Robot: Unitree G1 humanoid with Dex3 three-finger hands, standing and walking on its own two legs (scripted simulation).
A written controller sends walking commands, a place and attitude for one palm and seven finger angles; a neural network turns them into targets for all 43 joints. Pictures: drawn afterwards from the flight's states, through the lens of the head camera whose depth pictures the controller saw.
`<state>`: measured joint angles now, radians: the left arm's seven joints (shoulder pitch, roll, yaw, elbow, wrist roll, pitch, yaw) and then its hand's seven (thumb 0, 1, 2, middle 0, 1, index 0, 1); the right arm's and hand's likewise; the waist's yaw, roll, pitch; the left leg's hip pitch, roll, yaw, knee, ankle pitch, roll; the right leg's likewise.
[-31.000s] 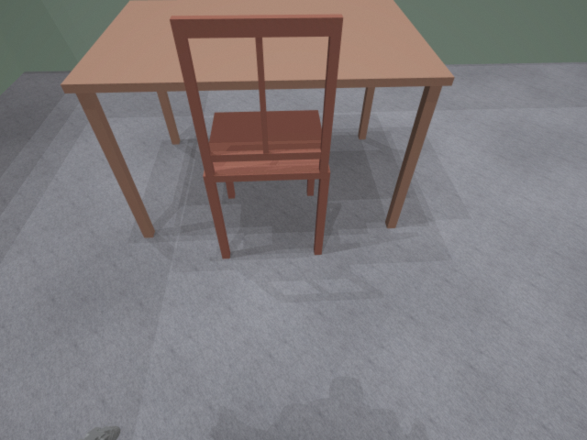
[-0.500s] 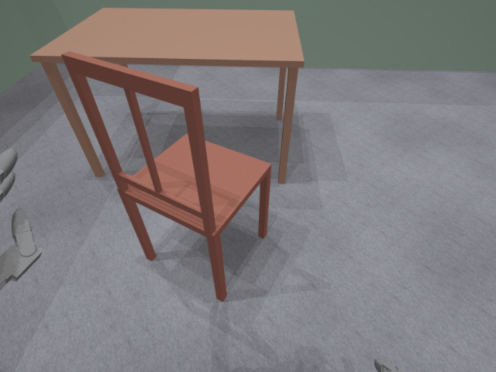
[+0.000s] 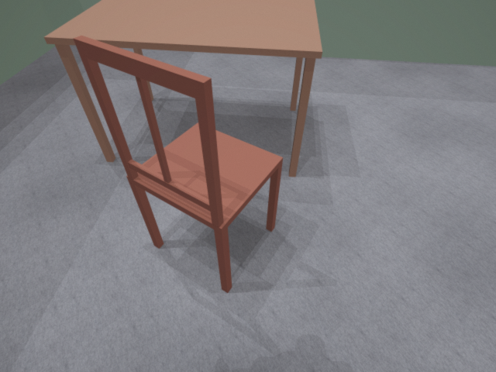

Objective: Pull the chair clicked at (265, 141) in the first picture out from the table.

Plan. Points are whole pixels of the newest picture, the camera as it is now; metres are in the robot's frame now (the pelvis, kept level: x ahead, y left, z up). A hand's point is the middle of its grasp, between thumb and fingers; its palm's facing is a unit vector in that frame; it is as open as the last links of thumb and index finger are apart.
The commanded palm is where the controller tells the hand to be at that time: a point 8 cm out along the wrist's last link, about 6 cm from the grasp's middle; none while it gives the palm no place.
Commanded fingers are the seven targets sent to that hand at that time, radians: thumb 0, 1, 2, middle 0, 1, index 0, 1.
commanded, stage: let the arm hang, fingers relaxed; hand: left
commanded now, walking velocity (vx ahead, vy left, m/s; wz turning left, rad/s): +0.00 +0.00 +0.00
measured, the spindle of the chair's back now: (156, 135) +0.71 +0.27 -0.03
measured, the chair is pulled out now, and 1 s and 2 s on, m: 0.53 0.53 0.53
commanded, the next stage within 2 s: look to check the result in 0.82 s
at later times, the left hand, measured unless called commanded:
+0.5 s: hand out of the picture -0.01 +0.18 -0.15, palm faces -0.01 -0.98 -0.22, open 7.4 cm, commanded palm none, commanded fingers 0.00 0.90 0.90 -0.20 -0.30 -0.20 -0.30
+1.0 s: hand out of the picture +0.00 +0.16 -0.15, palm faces -0.01 -0.98 -0.18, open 7.4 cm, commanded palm none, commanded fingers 0.00 0.90 0.90 -0.20 -0.30 -0.20 -0.30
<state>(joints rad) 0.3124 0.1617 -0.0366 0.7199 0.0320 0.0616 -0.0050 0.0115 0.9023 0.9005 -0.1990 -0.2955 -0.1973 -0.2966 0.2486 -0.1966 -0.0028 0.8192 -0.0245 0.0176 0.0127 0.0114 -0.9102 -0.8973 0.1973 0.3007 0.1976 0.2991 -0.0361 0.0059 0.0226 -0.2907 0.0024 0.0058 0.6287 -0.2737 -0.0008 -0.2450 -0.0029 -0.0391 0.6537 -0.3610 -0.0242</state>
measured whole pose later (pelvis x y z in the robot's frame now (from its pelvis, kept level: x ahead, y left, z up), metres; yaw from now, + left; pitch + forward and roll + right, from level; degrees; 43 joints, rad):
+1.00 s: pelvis +0.00 +0.00 +0.02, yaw -2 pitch -2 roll +0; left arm 0.30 0.12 -0.01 1.10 0.01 0.00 0.04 0.01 0.91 0.90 -0.20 -0.30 -0.20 -0.30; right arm 0.34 -0.13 -0.01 1.09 -0.02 0.00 -0.03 0.01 -0.91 -0.90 0.20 0.30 0.20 0.30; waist -0.02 0.02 0.06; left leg -0.21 0.01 0.03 0.43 -0.19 0.00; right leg -0.17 0.01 -0.01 0.45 -0.24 -0.02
